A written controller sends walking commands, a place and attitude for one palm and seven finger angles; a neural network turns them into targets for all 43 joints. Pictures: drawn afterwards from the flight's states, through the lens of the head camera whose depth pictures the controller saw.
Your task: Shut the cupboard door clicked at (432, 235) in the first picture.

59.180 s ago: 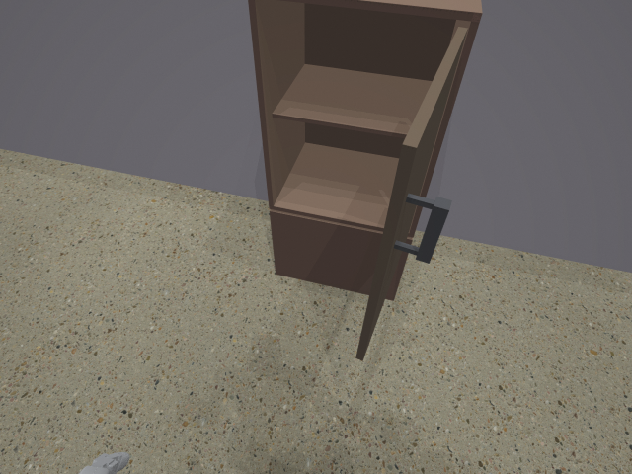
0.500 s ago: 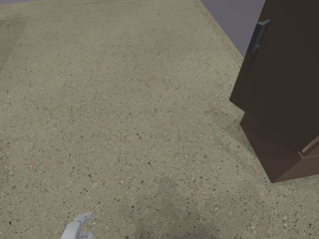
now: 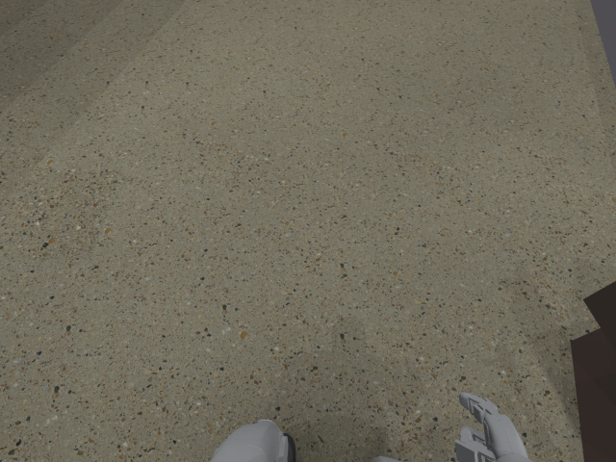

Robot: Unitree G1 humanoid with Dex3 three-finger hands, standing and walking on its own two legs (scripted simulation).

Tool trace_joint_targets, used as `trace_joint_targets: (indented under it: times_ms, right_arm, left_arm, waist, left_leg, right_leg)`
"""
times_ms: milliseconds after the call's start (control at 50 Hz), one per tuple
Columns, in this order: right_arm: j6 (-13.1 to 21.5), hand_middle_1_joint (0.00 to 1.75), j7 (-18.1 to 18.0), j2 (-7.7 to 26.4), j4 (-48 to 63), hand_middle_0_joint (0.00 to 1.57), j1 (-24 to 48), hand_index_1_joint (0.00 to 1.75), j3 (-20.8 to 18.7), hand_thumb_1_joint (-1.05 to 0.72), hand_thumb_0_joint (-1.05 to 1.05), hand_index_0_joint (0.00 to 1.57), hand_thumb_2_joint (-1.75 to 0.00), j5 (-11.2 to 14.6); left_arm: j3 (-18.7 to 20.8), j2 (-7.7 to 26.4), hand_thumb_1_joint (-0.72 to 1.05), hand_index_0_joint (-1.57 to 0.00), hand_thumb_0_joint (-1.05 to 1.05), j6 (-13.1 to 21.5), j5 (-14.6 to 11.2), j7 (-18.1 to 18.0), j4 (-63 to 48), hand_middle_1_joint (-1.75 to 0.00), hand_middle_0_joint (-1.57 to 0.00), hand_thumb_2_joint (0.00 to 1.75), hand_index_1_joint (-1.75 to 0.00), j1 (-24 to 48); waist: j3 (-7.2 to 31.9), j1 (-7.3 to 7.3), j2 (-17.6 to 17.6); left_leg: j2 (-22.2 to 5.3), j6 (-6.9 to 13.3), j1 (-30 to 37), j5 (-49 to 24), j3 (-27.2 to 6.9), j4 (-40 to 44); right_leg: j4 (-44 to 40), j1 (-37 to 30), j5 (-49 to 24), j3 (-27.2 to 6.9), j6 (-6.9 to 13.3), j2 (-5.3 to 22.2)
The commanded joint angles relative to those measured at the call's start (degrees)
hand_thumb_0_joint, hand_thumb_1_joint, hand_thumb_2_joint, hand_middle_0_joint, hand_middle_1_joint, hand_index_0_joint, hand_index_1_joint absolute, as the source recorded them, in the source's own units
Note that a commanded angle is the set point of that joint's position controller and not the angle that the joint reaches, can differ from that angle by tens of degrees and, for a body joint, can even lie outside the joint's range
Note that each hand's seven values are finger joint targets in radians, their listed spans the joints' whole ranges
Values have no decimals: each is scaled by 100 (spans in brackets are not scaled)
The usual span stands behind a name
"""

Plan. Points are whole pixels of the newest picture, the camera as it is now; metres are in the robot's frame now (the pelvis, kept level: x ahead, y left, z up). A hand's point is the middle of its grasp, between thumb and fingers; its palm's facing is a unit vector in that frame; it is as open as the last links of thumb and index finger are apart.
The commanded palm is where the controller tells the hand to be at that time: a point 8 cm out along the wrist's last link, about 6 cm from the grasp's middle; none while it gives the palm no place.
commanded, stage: turn to face it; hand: left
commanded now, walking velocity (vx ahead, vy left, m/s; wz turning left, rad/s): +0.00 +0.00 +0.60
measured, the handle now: out of the picture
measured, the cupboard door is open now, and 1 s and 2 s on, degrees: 27 27 27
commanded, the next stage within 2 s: none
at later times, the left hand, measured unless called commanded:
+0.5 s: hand (225, 423) +0.17 +0.13 -0.15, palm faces -0.09 -0.97 -0.21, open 7.4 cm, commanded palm none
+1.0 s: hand (206, 347) +0.27 +0.19 -0.15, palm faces -0.30 -0.93 -0.22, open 7.4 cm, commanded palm none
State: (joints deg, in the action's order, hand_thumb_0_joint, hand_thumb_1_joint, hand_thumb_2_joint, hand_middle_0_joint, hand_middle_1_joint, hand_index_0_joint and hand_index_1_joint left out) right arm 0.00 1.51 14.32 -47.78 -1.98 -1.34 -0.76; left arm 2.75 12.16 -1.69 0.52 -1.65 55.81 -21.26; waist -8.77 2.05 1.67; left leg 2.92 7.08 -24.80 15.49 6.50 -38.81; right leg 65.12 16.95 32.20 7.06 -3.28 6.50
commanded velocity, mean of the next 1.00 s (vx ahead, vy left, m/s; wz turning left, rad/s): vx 0.00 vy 0.00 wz -0.52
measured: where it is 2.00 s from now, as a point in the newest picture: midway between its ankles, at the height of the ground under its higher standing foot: outside the picture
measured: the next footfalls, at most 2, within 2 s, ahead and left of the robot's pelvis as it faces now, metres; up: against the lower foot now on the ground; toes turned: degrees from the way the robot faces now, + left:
right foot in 0.44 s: +0.11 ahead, -0.15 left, +0.00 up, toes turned -6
left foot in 0.82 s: +0.18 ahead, +0.10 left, +0.00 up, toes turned -15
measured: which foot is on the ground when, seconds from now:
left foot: down 0.00-0.46, up 0.48-0.80, down 0.82-1.00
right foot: up 0.00-0.42, down 0.44-0.82, up 0.84-1.00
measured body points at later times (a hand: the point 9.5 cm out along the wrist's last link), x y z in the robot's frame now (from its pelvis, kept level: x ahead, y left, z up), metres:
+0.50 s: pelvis +0.09 -0.04 +0.01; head +0.12 -0.05 +0.46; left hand +0.17 +0.19 -0.13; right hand +0.11 -0.28 -0.14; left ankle +0.05 +0.06 -0.70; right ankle +0.07 -0.15 -0.72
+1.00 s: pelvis +0.11 +0.01 +0.03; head +0.16 +0.02 +0.47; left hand +0.29 +0.23 -0.13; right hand +0.11 -0.26 -0.10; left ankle +0.14 +0.11 -0.71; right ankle +0.03 -0.11 -0.63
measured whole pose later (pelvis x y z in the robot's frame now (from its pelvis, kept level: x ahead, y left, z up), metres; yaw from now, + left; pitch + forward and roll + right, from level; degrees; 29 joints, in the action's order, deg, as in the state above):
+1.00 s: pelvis +0.11 +0.01 +0.03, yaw -22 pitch +0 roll -2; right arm -0.9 -2.0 10.1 -50.2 -10.3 -0.3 -1.5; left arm 5.9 16.6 -5.2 1.2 1.2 51.5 -10.3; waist -4.4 1.0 2.5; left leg -4.6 0.3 -12.9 16.3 5.5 -29.2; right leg 62.7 26.7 27.4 -0.7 -3.4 -1.3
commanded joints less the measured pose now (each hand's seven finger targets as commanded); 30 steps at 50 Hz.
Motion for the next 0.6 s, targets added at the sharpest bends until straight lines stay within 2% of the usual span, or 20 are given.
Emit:
trace_joint_targets:
  times_ms: [0,40,60,100,160,220,260,300,320,340,380,400,420,440,460,480,500,520,540,580]
  right_arm:
    - [-28,30,-238,1024,199,20,-814,30,-303,-90,0,20,-90,-11]
    - [-14,30,-240,955,197,20,-660,30,-281,-90,0,20,-90,-25]
    - [-7,30,-232,945,172,20,-674,30,-293,-90,0,20,-90,-22]
    - [18,30,-243,834,110,20,-738,30,-264,-90,0,20,-90,-11]
    - [61,30,-290,577,-46,20,-890,30,-185,-90,0,20,-90,-13]
    - [108,30,-329,366,-290,20,-1042,30,-117,-90,0,20,-90,-34]
    - [100,30,-342,360,-422,20,-1143,30,-134,-90,0,20,-90,-47]
    - [44,30,-362,440,-520,20,-1235,30,-181,-90,0,20,-90,-44]
    - [16,30,-377,475,-546,20,-1252,30,-203,-90,0,20,-90,-51]
    - [-9,30,-383,495,-560,20,-1262,30,-229,-90,0,20,-90,-46]
    - [-58,30,-381,571,-534,20,-1192,30,-277,-90,0,20,-90,-13]
    - [-65,30,-357,502,-501,20,-1205,30,-296,-90,0,20,-90,15]
    - [-65,30,-348,284,-429,20,-1228,30,-288,-90,0,20,-90,47]
    - [-90,30,-335,100,-311,20,-1136,30,-241,-90,0,20,-90,48]
    - [-155,30,-369,145,-300,20,-1036,30,-223,-90,0,20,-90,29]
    - [-165,30,-372,173,-293,20,-980,30,-235,-90,0,20,-90,20]
    - [-157,30,-366,238,-321,20,-938,30,-250,-90,0,20,-90,39]
    - [-163,30,-355,254,-316,20,-826,30,-259,-90,0,20,-90,48]
    - [-177,30,-341,206,-308,20,-861,30,-256,-90,0,20,-90,47]
    - [-208,30,-321,140,-265,20,-805,30,-249,-90,0,20,-90,27]
  left_arm:
    - [232,717,90,-20,0,89,58,-17,-796,-30,-20,90,-30,365]
    - [263,668,90,-20,0,0,83,26,-736,-30,-20,90,-30,216]
    - [271,661,90,-20,0,-19,88,38,-729,-30,-20,90,-30,232]
    - [254,613,90,-20,0,-48,107,50,-685,-30,-20,90,-30,191]
    - [163,463,90,-20,0,-66,96,42,-579,-30,-20,90,-30,326]
    - [27,296,90,-20,0,-44,85,42,-507,-30,-20,90,-30,572]
    - [-21,253,90,-20,0,-35,84,55,-526,-30,-20,90,-30,768]
    - [-2,325,90,-20,0,-36,80,80,-563,-30,-20,90,-30,904]
    - [21,332,90,-20,0,-47,71,93,-577,-30,-20,90,-30,902]
    - [51,355,90,-20,0,-54,73,104,-555,-30,-20,90,-30,828]
    - [118,425,90,-20,0,-39,77,122,-486,-30,-20,90,-30,521]
    - [157,617,90,-20,0,26,90,119,-464,-30,-20,90,-30,350]
    - [215,920,90,-20,0,81,136,85,-438,-30,-20,90,-30,216]
    - [246,1193,90,-20,0,114,122,74,-392,-30,-20,90,-30,130]
    - [252,1112,90,-20,0,118,89,13,-398,-30,-20,90,-30,109]
    - [274,981,90,-20,0,116,102,-39,-417,-30,-20,90,-30,256]
    - [285,921,90,-20,0,88,70,-69,-446,-30,-20,90,-30,379]
    - [284,896,90,-20,0,80,56,-65,-489,-30,-20,90,-30,424]
    - [296,877,90,-20,0,86,52,-62,-527,-30,-20,90,-30,484]
    - [325,897,90,-20,0,88,69,-48,-571,-30,-20,90,-30,531]
  waist:
    - [1356,-418,-632]
    - [1233,-243,-644]
    - [1268,-220,-595]
    - [1285,-157,-744]
    - [1223,-145,-683]
    - [1112,-161,-805]
    - [1003,-222,-865]
    - [858,-299,-1075]
    - [846,-285,-1119]
    - [827,-257,-945]
    - [815,-114,-730]
    - [850,-62,-338]
    - [995,-71,660]
    - [915,-26,1235]
    - [1096,30,1079]
    - [1111,-38,1208]
    - [1196,-50,1072]
    - [1143,-42,779]
    - [1217,-98,565]
    - [1219,-107,377]
  left_leg:
    - [-1927,480,1670,-3258,-2063,1737]
    - [-1619,300,1394,-2883,-1822,1850]
    - [-1530,254,1372,-2693,-1801,1897]
    - [-1468,135,1427,-2496,-1685,2037]
    - [-1485,167,1454,-2623,-1564,2105]
    - [-1428,198,1486,-2837,-1229,2052]
    - [-1522,243,1599,-3028,-1075,1953]
    - [-1684,255,1743,-3189,-998,1782]
    - [-1763,243,1721,-3174,-1019,1672]
    - [-1792,198,1686,-3110,-978,1547]
    - [-1703,-29,1404,-2450,-810,1156]
    - [-1444,-289,1236,-1884,-619,689]
    - [-896,-624,564,-471,-129,-86]
    - [-304,-856,-105,1793,56,-1191]
    - [-402,-858,-261,1939,-527,-1871]
    - [-450,-879,-631,1751,-695,-2263]
    - [-513,-909,-758,1509,-768,-2489]
    - [-531,-958,-790,1308,-795,-2591]
    - [-552,-1000,-722,1158,-809,-2523]
    - [-533,-1063,-549,1037,-741,-2169]
  right_leg:
    - [768,1374,-526,-803,-149,202]
    - [469,1220,-905,-786,-204,108]
    - [359,1222,-1035,-774,-219,61]
    - [232,1269,-1338,-758,-226,30]
    - [-170,1204,-1534,-839,-214,-61]
    - [-1210,782,-1529,-824,-130,-210]
    - [-1934,524,-1420,-662,-67,-328]
    - [-2391,417,-1251,-549,-17,-443]
    - [-2641,284,-1269,-550,32,-468]
    - [-2866,107,-1478,-504,78,-526]
    - [-3540,-407,-2254,-527,172,-538]
    - [-4015,-700,-3243,-1005,294,-289]
    - [-4201,-1120,-4707,-2193,688,621]
    - [-4455,-1301,-5934,-2906,1371,1457]
    - [-4438,-1405,-6017,-2991,1707,1416]
    - [-4369,-1607,-6099,-2881,1713,1181]
    - [-4270,-1754,-6093,-2732,1667,1032]
    - [-4257,-1705,-6004,-2538,1595,891]
    - [-4278,-1641,-5691,-2391,1530,818]
    - [-4324,-1426,-5218,-2346,1433,675]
